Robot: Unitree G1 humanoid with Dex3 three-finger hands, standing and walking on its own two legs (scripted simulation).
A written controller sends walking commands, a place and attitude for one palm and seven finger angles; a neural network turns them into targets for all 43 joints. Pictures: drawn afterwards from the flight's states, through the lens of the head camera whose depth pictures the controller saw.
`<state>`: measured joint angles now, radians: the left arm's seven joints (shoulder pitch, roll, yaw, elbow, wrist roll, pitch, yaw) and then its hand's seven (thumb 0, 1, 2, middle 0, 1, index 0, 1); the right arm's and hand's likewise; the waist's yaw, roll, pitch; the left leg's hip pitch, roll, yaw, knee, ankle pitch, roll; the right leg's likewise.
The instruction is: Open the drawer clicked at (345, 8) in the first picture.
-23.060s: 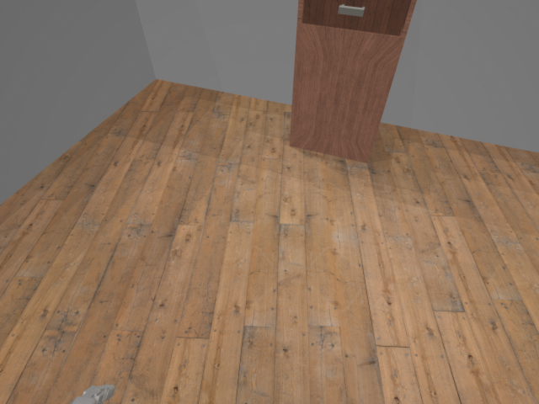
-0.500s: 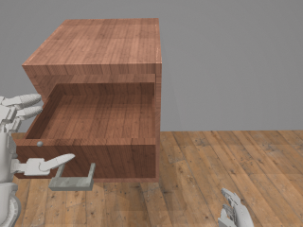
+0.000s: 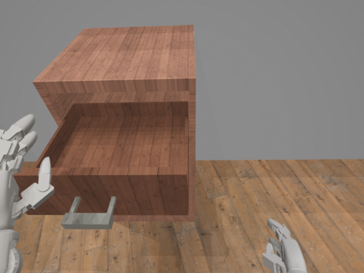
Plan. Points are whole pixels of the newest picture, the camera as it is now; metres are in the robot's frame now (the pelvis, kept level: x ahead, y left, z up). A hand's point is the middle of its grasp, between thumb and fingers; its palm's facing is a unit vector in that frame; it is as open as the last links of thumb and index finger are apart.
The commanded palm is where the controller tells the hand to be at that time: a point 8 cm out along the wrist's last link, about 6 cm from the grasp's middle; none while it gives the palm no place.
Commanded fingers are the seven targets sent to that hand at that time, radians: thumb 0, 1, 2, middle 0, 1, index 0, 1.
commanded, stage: draw the hand back to the body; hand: left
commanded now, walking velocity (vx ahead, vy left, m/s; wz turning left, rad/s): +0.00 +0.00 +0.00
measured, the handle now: (91, 211) +0.23 +0.25 +0.02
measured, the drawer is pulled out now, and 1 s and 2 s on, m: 0.30 0.30 0.30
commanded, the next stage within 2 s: step back with the hand held close in 0.12 s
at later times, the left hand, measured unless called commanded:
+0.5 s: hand (39, 196) +0.17 +0.25 +0.18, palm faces +0.32 -0.82 -0.48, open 7.4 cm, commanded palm +0.10 +0.30 +0.21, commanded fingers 0.00 0.90 0.90 -0.20 -0.30 -0.20 -0.30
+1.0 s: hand out of the picture +0.08 +0.27 +0.19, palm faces +0.41 -0.81 -0.43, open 7.4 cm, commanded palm +0.01 +0.32 +0.21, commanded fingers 0.00 0.90 0.90 -0.20 -0.30 -0.20 -0.30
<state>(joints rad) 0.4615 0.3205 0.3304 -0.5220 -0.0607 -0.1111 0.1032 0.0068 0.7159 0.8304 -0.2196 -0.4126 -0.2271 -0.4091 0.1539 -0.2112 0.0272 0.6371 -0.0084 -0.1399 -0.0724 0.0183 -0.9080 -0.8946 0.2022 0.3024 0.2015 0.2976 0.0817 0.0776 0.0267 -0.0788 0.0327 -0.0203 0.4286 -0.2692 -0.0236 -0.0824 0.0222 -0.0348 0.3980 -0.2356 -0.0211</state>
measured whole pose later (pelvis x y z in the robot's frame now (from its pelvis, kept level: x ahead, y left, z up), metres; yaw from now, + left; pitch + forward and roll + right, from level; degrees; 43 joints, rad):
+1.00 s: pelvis -0.12 +0.03 -0.02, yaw +1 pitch +1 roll -1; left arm 0.54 0.40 0.42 -0.69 -0.03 -0.21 0.15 0.01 0.88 0.90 -0.21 -0.30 -0.22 -0.30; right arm 0.20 -0.22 0.01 0.57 0.00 -0.08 -0.07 0.02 -0.91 -0.89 0.20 0.30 0.20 0.30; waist -0.02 -0.03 0.01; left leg -0.35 -0.02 -0.01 0.62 -0.30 0.01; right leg -0.45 -0.02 -0.03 0.62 -0.22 0.01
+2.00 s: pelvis -0.32 -0.01 -0.01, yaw +2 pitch -1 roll +0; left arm 0.52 0.35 0.38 -0.56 -0.02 -0.21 0.15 0.01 0.88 0.90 -0.21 -0.30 -0.21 -0.30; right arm 0.25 -0.19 0.02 0.66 0.00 -0.08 -0.04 0.02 -0.91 -0.89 0.21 0.30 0.20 0.30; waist -0.01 -0.01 -0.03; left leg -0.34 0.01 0.03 0.79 -0.43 0.02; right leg -0.29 0.02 -0.07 0.52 -0.22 -0.06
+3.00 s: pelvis -0.32 +0.01 +0.00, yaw +2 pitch -2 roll +0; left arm 0.24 0.20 0.01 1.12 0.01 0.00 0.02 0.00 0.91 0.90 -0.20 -0.30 -0.20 -0.30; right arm 0.28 -0.18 0.00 1.09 -0.02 0.01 -0.01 0.01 -0.91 -0.89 0.20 0.30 0.20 0.30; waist 0.00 0.05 0.06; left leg -0.18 0.00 0.04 0.41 -0.19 0.01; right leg -0.20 0.00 -0.06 0.42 -0.18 -0.03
